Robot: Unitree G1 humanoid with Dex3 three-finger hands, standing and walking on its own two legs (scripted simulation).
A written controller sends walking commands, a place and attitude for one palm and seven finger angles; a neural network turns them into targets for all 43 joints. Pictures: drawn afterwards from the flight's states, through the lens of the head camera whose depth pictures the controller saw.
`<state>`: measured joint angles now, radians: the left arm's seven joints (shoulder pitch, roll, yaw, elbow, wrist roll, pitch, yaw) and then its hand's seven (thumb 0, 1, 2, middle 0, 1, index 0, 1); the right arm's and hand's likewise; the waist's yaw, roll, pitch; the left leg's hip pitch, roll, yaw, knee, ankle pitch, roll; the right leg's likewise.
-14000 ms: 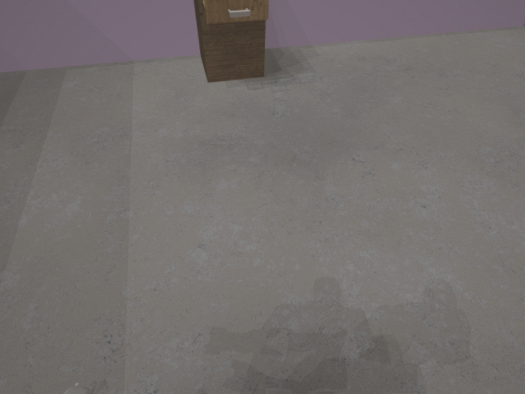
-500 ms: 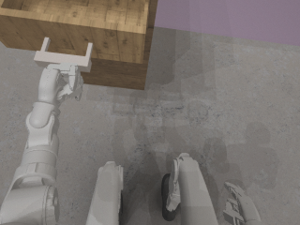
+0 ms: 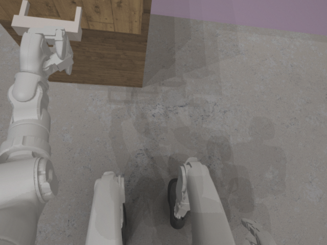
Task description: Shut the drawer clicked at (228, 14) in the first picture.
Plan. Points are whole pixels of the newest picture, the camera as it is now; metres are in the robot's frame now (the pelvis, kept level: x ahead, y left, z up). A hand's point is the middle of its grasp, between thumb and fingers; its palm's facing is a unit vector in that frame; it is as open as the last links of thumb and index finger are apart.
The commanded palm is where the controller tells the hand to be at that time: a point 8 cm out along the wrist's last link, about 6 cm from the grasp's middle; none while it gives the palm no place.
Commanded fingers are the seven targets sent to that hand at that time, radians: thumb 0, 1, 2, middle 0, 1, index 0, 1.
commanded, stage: push the drawer shut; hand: left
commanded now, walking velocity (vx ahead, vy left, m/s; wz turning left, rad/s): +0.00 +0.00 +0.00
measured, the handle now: (50, 18) +0.61 +0.21 +0.02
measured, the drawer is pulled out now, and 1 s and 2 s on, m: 0.08 0.00 0.00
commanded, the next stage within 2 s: pull the fist back off the drawer in 0.94 s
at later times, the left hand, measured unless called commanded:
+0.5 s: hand (71, 33) +0.58 +0.17 +0.01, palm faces -0.09 -0.99 -0.05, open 3.0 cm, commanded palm +0.59 +0.18 +0.02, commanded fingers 0.00 0.90 0.90 -1.40 -1.60 -1.40 -1.60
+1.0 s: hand (69, 22) +0.61 +0.18 +0.01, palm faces -0.07 -0.99 -0.07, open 3.1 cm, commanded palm +0.65 +0.16 +0.02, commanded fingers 0.00 0.90 0.90 -1.40 -1.60 -1.40 -1.60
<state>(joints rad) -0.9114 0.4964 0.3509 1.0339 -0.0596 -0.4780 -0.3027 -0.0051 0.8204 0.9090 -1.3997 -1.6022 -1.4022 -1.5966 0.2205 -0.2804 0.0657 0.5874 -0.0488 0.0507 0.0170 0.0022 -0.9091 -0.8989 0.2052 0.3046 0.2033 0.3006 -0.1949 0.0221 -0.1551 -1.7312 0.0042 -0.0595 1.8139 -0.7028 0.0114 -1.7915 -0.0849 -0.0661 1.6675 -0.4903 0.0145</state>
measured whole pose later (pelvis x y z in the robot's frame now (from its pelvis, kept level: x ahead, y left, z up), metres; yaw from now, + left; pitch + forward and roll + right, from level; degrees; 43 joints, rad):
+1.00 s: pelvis -0.01 +0.00 -0.02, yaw -2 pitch +38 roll -8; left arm -1.33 0.73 0.33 1.26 0.09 -0.33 -0.24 0.02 0.67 0.94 -1.40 -1.60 -1.40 -1.60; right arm 0.28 -0.27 0.14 0.58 -0.10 0.12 0.05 0.00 -0.91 -0.90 0.21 0.30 0.20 0.30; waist -0.33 0.02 -0.10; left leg -1.88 0.00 -0.10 1.88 -0.68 0.01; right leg -1.90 -0.09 -0.10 1.69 -0.46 0.02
